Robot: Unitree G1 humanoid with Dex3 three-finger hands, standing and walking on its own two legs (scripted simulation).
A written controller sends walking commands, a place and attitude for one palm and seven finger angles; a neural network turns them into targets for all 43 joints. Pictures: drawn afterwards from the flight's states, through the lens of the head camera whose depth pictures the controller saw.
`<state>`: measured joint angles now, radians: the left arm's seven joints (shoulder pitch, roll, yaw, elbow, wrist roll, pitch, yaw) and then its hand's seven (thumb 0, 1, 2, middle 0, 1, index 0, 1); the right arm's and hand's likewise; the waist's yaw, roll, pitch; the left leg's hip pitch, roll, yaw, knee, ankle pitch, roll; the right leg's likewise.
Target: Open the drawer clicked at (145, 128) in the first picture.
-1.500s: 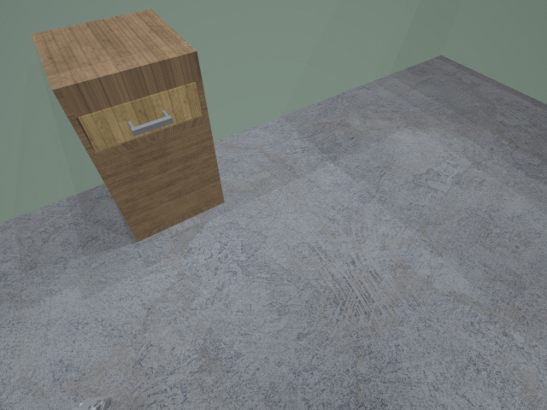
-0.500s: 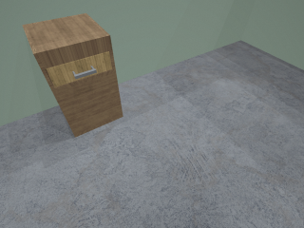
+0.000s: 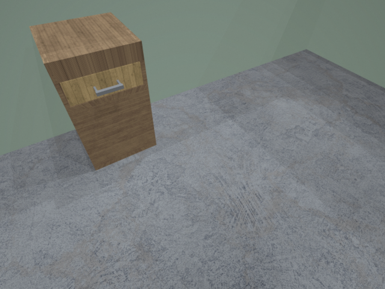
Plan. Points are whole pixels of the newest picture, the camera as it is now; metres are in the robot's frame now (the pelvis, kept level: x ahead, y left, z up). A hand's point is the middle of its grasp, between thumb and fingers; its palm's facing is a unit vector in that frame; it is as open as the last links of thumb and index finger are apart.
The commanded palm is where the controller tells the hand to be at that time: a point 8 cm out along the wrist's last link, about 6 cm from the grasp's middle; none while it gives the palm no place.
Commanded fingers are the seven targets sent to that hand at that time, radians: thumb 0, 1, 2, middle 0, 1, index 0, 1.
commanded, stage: walk to a spot facing it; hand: left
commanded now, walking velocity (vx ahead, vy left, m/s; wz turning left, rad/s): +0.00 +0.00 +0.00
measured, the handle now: (108, 87) +1.01 +0.48 -0.20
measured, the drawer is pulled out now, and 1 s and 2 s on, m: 0.00 0.00 0.00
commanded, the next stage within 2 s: turn to face it in 1.26 s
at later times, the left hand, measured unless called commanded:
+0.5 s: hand out of the picture +0.06 +0.14 -0.17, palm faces -0.07 -0.98 -0.21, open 7.4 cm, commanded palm none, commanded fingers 0.00 0.90 0.90 -0.20 -0.30 -0.20 -0.30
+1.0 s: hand (148, 206) +0.38 +0.16 -0.19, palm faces -0.31 -0.93 -0.20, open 7.4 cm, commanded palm none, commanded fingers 0.00 0.90 0.90 -0.20 -0.30 -0.20 -0.30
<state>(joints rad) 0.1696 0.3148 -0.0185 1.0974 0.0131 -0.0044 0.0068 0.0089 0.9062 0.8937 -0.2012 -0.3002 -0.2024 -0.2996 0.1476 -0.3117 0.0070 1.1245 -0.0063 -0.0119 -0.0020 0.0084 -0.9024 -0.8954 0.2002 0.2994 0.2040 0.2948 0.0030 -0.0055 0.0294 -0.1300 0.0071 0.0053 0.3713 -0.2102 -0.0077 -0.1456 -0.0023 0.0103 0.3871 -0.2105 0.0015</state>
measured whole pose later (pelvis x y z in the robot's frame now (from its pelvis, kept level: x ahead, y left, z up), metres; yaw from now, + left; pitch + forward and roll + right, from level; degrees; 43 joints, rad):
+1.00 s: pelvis +0.29 -0.02 -0.01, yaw -24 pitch -1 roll +0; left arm 0.30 0.22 0.09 1.02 0.04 0.00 -0.02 0.01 0.91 0.89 -0.20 -0.30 -0.20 -0.30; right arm 0.22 -0.15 -0.05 0.99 -0.02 -0.09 -0.02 0.00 -0.93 -0.90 0.20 0.30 0.20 0.29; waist 0.03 -0.04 0.03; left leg -0.24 0.08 0.23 0.53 -0.27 0.03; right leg -0.52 -0.06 -0.05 1.24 -0.31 -0.03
